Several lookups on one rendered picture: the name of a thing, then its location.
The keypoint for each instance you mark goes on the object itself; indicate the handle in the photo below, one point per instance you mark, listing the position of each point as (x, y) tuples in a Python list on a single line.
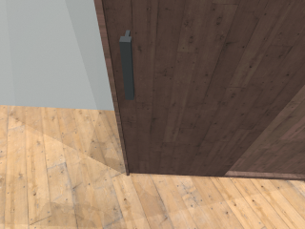
[(125, 45)]

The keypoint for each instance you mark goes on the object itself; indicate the wardrobe door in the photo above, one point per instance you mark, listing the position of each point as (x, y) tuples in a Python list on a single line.
[(280, 149), (209, 77)]

